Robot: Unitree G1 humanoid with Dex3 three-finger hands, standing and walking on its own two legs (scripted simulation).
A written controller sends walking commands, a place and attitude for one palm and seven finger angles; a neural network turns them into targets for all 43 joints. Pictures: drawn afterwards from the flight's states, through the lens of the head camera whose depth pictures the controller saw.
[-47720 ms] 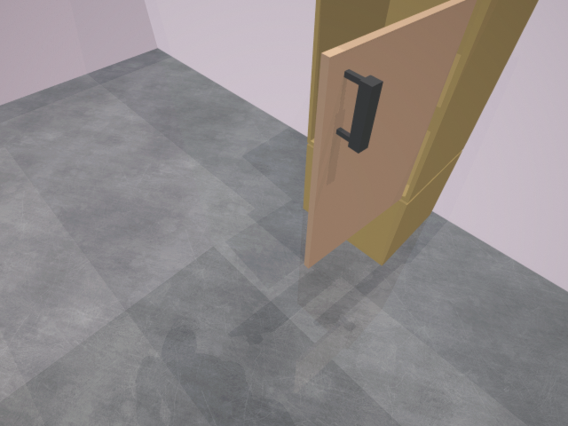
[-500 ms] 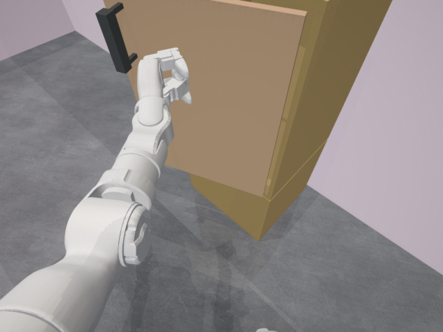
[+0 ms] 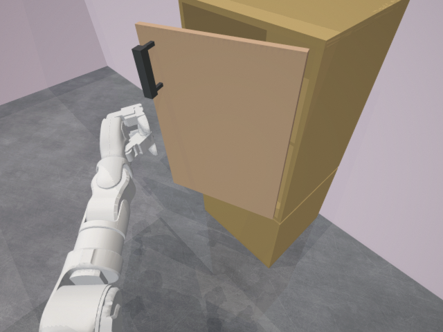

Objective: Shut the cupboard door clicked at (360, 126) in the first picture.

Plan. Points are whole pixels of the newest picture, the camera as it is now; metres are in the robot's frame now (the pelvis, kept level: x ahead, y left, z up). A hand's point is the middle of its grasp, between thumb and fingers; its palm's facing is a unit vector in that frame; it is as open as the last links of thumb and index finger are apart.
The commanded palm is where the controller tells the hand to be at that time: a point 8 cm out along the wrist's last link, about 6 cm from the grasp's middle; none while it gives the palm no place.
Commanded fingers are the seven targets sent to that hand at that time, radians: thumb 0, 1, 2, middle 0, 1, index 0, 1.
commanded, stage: draw the hand back to the body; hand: left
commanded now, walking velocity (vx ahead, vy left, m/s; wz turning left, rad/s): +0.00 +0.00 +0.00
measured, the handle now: (150, 69) +0.68 +0.19 +0.16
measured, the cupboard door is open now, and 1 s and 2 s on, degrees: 21 21 21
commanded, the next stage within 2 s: step back with the hand held close in 1.20 s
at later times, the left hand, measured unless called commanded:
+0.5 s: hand (68, 199) +0.27 +0.23 +0.17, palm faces +0.36 -0.89 -0.27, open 3.8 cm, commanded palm +0.22 +0.26 +0.18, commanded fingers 0.00 0.90 0.90 -0.61 -0.75 -0.61 -0.75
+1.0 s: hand out of the picture +0.19 +0.30 +0.17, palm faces +0.56 -0.73 -0.40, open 7.1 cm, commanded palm +0.14 +0.32 +0.18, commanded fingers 0.00 0.90 0.90 -0.20 -0.30 -0.20 -0.30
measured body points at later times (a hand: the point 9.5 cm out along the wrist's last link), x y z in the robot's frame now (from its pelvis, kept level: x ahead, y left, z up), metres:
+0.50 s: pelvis +0.01 +0.00 +0.01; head +0.00 -0.02 +0.46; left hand +0.25 +0.27 +0.19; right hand +0.22 -0.19 -0.08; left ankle -0.01 +0.13 -0.73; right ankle +0.03 -0.11 -0.73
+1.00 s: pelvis +0.02 +0.01 +0.01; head +0.00 -0.02 +0.46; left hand +0.15 +0.33 +0.19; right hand +0.22 -0.20 -0.08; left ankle -0.01 +0.13 -0.73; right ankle +0.03 -0.11 -0.73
